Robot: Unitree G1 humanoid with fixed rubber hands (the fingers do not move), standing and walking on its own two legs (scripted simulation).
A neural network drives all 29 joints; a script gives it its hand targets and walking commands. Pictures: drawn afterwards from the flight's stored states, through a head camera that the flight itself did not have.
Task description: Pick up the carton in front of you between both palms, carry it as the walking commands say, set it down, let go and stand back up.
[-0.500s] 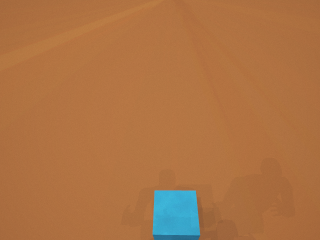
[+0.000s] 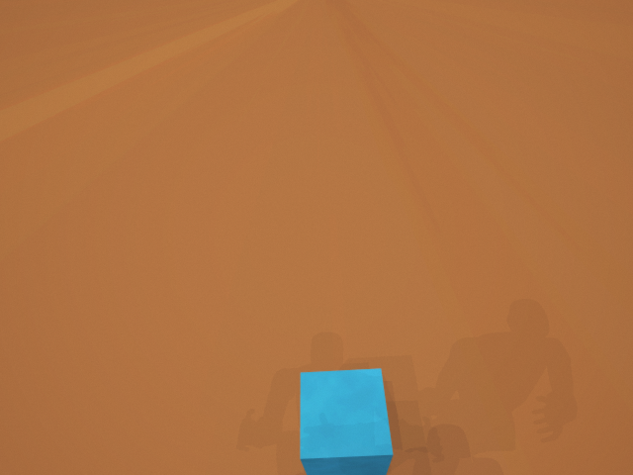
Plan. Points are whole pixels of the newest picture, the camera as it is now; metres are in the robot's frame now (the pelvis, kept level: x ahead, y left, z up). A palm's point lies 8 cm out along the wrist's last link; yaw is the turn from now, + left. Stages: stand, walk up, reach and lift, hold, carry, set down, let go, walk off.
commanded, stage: stand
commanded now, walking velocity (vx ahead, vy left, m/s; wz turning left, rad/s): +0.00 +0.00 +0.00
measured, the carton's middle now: (343, 425) +0.36 +0.00 -0.62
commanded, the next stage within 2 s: none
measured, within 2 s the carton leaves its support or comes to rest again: neither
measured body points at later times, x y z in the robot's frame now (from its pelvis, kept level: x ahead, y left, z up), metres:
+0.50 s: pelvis -0.01 +0.01 +0.01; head +0.00 +0.00 +0.46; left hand +0.07 +0.26 -0.12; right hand -0.04 -0.25 -0.14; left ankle -0.12 +0.12 -0.71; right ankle +0.01 -0.10 -0.71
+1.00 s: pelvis -0.02 +0.02 +0.01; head -0.01 +0.01 +0.46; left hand +0.03 +0.25 -0.13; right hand -0.08 -0.23 -0.14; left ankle -0.12 +0.12 -0.71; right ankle +0.01 -0.10 -0.71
